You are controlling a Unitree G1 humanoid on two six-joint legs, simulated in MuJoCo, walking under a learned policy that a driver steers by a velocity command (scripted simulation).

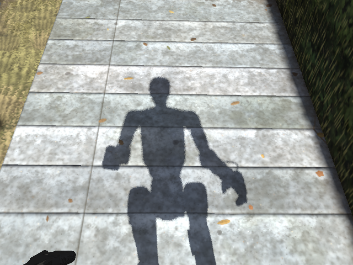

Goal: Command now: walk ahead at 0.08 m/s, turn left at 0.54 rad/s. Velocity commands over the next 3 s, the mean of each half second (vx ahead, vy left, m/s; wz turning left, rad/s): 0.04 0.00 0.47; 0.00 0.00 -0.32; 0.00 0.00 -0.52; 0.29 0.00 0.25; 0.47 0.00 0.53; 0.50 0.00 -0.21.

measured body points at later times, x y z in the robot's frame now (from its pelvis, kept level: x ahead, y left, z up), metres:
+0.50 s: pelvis +0.04 +0.00 -0.01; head +0.07 +0.02 +0.44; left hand +0.10 +0.31 -0.12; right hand +0.26 -0.22 -0.10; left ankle +0.01 +0.12 -0.74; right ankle +0.11 -0.13 -0.74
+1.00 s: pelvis +0.04 -0.02 -0.01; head +0.07 -0.04 +0.44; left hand +0.17 +0.27 -0.10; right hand +0.18 -0.31 -0.13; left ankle +0.00 +0.12 -0.71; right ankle +0.03 -0.11 -0.74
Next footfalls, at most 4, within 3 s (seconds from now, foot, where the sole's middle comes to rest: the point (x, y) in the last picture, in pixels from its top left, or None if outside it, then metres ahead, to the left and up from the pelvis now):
0.06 right None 0.15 -0.12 -0.78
0.48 left None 0.05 0.13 -0.78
0.94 right None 0.07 -0.11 -0.78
1.48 left None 0.13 0.10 -0.78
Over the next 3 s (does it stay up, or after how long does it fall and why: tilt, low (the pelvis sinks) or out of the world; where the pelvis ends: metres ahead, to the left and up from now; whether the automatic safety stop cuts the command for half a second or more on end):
stays up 0.71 0.01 0.00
